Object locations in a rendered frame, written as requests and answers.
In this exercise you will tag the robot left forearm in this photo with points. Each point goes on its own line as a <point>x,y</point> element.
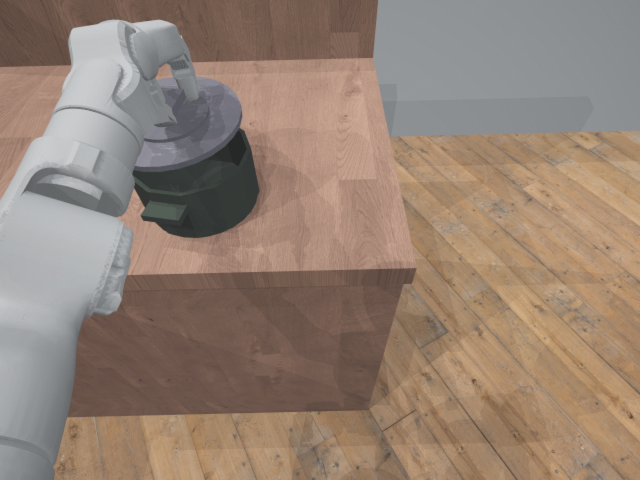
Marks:
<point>89,149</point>

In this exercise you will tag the left robot upper arm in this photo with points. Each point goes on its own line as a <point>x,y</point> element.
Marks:
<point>59,263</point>

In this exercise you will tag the table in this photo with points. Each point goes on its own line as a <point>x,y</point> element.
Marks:
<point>291,309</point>

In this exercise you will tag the left robot hand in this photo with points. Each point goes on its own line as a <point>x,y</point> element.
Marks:
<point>171,49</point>

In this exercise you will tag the knob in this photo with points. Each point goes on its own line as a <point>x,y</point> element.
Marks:
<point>174,98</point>

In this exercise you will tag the lid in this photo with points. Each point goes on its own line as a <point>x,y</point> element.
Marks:
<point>204,127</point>

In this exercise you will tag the pot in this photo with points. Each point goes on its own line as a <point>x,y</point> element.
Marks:
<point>203,199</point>

